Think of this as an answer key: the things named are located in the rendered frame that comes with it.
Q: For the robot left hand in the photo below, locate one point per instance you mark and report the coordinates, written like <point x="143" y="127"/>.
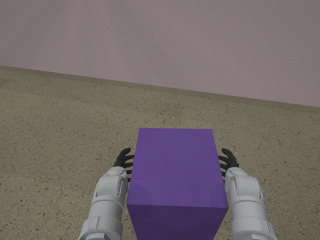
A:
<point x="121" y="159"/>

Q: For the robot right forearm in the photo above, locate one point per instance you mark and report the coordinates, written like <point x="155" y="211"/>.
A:
<point x="249" y="216"/>

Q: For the carton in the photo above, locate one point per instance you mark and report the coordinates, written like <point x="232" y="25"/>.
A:
<point x="176" y="189"/>

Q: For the robot right hand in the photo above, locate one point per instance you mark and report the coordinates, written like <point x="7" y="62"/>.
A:
<point x="230" y="161"/>

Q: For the robot left forearm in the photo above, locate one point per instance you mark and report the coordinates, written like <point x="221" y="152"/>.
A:
<point x="105" y="215"/>

